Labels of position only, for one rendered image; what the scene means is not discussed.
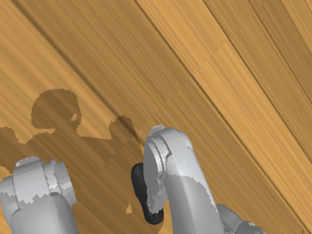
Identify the right robot hand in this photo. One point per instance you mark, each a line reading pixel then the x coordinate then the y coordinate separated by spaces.
pixel 229 219

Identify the right robot arm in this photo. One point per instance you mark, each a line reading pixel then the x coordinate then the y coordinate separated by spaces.
pixel 246 227

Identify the right robot foot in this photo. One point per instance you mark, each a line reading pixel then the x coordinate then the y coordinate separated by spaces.
pixel 140 189

